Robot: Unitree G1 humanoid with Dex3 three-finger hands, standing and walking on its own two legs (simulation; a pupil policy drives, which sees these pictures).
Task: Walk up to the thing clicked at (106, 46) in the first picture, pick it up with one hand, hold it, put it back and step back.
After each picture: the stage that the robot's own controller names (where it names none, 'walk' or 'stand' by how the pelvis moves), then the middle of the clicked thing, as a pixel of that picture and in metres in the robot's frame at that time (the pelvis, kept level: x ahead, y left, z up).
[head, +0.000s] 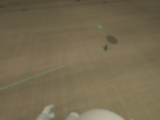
stand; (105, 47) +1.56 -0.35 -0.72
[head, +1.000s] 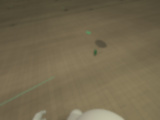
walk; (95, 52) +1.47 +0.04 -0.69
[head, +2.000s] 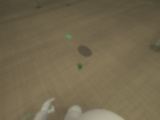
walk; (80, 65) +0.92 +0.23 -0.71
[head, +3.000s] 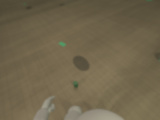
walk; (75, 84) +0.53 +0.24 -0.71
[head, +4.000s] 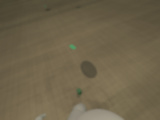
stand; (79, 91) +0.43 +0.23 -0.71
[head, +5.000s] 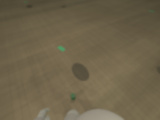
stand; (73, 96) +0.37 +0.19 -0.71
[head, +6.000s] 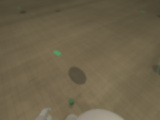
stand; (71, 101) +0.32 +0.23 -0.72
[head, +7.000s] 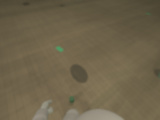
stand; (71, 99) +0.33 +0.18 -0.71
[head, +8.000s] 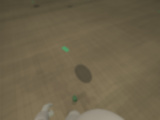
stand; (74, 98) +0.34 +0.18 -0.72
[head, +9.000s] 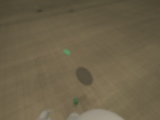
stand; (75, 101) +0.34 +0.18 -0.72
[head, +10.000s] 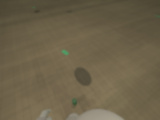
stand; (74, 101) +0.34 +0.19 -0.72
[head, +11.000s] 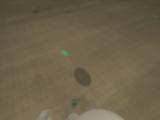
stand; (74, 102) +0.33 +0.19 -0.72
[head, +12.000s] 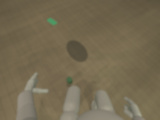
go down; (69, 80) +0.36 +0.21 -0.54
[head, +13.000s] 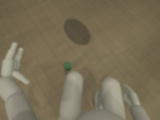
go down; (67, 66) +0.40 +0.23 -0.32
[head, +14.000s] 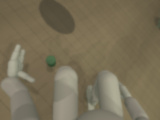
close in; (51, 61) +0.38 +0.27 -0.24
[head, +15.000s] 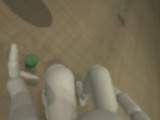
close; (31, 61) +0.37 +0.28 -0.21
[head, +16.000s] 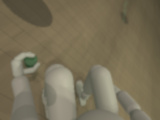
close; (30, 61) +0.36 +0.29 -0.21
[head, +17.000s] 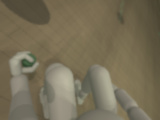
lift; (28, 61) +0.36 +0.29 -0.22
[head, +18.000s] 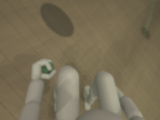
lift; (47, 69) +0.29 +0.28 -0.15
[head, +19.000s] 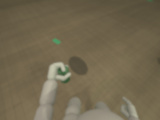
lift; (64, 74) +0.32 +0.18 +0.02
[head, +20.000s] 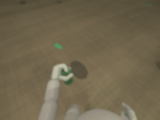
hold; (67, 76) +0.32 +0.17 -0.01
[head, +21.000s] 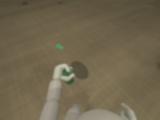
hold; (68, 76) +0.32 +0.17 -0.01
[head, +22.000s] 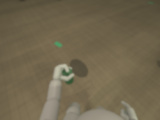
crouch; (68, 76) +0.33 +0.17 -0.03
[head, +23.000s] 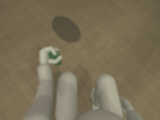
lower; (55, 58) +0.42 +0.24 -0.10
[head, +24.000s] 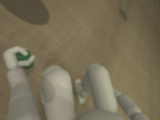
lower; (25, 59) +0.38 +0.29 -0.22
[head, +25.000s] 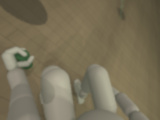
lower; (24, 60) +0.38 +0.30 -0.22
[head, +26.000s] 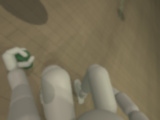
lower; (25, 60) +0.37 +0.30 -0.22
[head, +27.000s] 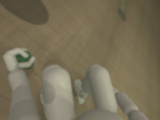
lower; (25, 60) +0.37 +0.30 -0.22
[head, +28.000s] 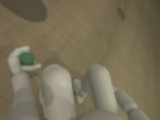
open; (27, 61) +0.36 +0.29 -0.22
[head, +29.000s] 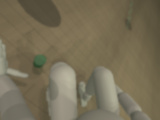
stand; (39, 61) +0.35 +0.27 -0.22
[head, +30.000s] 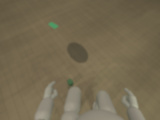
walk; (70, 82) +0.36 +0.21 -0.54
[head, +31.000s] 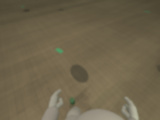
stand; (72, 101) +0.33 +0.20 -0.66
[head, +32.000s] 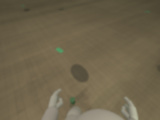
stand; (72, 100) +0.34 +0.20 -0.66
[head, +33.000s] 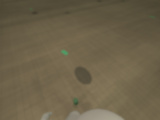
stand; (75, 101) +0.35 +0.17 -0.72
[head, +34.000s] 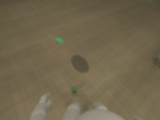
walk; (74, 89) +0.38 +0.14 -0.71
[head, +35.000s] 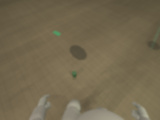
walk; (74, 74) +0.58 +0.24 -0.69
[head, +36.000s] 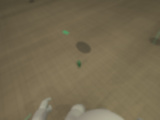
walk; (79, 63) +0.87 +0.26 -0.70
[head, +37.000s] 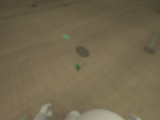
stand; (77, 66) +0.91 +0.23 -0.71
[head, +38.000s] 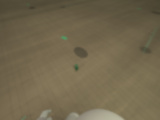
stand; (76, 67) +0.93 +0.25 -0.72
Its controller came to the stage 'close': yes
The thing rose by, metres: 0.70
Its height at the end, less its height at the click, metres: +0.00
